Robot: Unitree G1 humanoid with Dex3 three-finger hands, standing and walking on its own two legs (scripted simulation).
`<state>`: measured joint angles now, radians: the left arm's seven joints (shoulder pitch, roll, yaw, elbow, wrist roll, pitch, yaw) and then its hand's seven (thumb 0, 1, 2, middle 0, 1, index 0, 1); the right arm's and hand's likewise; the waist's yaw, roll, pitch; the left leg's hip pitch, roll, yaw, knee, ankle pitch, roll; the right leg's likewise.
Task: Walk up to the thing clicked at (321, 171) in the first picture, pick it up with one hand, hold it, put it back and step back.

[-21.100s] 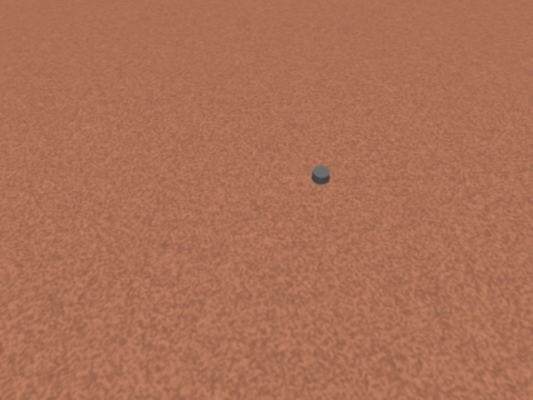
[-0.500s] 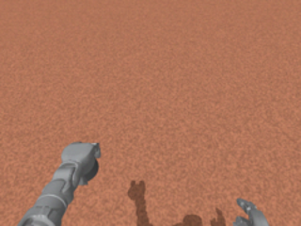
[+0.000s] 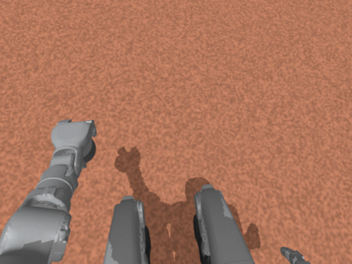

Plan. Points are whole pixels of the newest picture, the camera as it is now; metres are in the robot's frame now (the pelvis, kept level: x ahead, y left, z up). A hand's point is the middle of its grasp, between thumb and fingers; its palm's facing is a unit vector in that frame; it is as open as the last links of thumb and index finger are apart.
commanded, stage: crouch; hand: left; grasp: from above
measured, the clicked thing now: (77, 147) +0.42 +0.23 -0.15
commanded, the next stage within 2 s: lower in 1.20 s
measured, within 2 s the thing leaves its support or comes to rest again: neither
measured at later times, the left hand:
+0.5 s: hand (95, 159) +0.42 +0.23 -0.31, palm faces -0.44 -0.02 -0.90, open 10.2 cm
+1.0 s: hand (101, 162) +0.43 +0.23 -0.38, palm faces -0.46 -0.03 -0.89, open 10.1 cm
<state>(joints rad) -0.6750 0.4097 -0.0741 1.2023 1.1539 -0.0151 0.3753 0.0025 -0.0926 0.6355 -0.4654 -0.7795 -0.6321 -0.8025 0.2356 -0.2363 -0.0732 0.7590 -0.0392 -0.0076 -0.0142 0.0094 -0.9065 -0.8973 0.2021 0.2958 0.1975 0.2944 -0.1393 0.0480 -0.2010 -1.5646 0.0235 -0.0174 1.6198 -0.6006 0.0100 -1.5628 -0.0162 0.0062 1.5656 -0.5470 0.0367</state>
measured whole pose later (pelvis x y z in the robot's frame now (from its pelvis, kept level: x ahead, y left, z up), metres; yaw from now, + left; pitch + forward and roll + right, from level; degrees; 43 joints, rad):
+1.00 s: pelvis -0.02 -0.01 -0.21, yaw -2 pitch +35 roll -5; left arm -0.92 0.60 0.06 1.46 1.25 -0.15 0.45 -0.01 -0.10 0.60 -0.51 -0.74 -0.68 -0.76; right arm 0.16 -0.25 0.00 0.78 -0.14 -0.08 0.13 0.01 -0.91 -0.90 0.20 0.30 0.20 0.29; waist -0.23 0.01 -0.10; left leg -2.23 0.00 -0.09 2.31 -0.69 -0.01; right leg -2.21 -0.01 -0.03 2.23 -0.64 0.03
